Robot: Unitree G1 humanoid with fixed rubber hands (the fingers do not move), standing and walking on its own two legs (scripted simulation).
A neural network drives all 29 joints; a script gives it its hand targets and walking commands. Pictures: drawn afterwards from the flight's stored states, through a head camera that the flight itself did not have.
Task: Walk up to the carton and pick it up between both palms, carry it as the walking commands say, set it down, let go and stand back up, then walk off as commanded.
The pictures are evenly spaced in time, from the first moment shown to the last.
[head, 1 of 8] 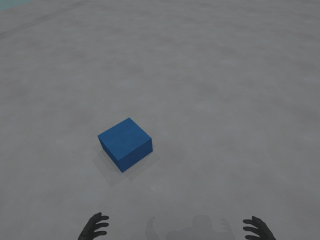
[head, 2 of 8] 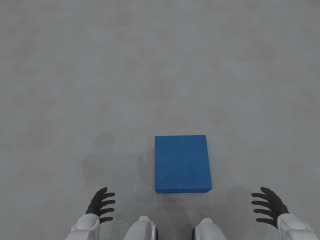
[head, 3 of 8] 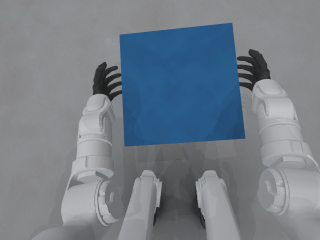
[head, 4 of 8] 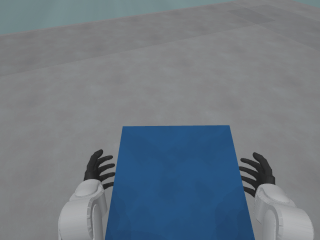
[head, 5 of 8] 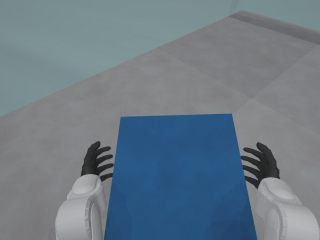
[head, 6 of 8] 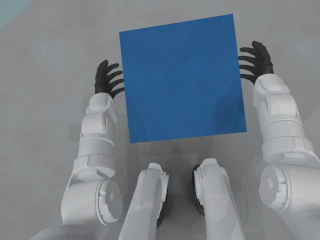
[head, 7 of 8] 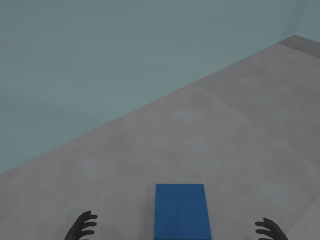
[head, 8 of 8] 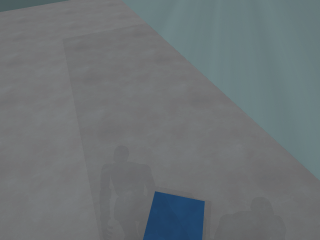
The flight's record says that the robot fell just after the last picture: no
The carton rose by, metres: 0.72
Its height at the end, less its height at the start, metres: +0.00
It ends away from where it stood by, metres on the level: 4.47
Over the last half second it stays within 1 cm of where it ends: yes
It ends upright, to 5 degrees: yes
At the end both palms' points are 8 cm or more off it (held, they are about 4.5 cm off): yes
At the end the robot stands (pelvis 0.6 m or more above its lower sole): yes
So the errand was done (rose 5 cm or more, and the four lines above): yes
